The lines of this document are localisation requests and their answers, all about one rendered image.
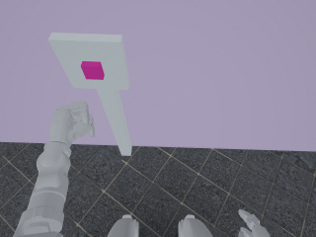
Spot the button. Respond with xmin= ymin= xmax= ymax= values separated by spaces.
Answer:
xmin=81 ymin=61 xmax=105 ymax=80

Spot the right robot hand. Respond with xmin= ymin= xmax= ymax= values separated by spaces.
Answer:
xmin=238 ymin=208 xmax=271 ymax=237

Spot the left robot forearm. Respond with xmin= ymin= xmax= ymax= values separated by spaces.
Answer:
xmin=13 ymin=141 xmax=72 ymax=237

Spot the panel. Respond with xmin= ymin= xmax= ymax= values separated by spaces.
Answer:
xmin=48 ymin=33 xmax=132 ymax=156

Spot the left robot hand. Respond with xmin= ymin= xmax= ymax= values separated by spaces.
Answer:
xmin=48 ymin=101 xmax=95 ymax=148

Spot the right robot thigh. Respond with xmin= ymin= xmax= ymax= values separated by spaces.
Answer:
xmin=178 ymin=218 xmax=213 ymax=237

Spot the left robot shin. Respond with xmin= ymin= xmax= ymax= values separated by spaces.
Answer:
xmin=122 ymin=214 xmax=132 ymax=218

